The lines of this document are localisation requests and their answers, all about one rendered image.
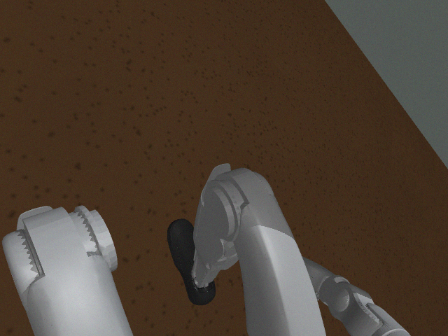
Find right robot arm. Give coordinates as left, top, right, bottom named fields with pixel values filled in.
left=319, top=275, right=411, bottom=336

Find right robot hand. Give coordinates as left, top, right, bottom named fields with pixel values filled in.
left=302, top=256, right=335, bottom=301

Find right robot foot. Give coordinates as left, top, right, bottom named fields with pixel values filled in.
left=167, top=218, right=216, bottom=305

